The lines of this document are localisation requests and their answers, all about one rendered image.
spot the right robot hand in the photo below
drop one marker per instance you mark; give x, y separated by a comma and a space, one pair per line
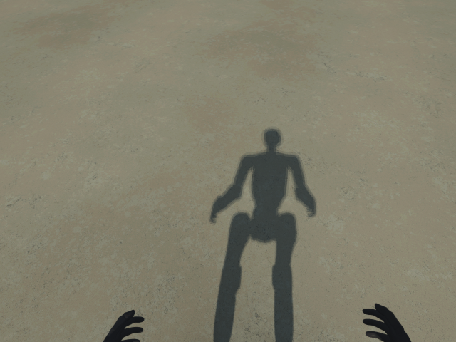
393, 328

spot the left robot hand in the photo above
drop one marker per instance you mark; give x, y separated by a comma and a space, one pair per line
118, 331

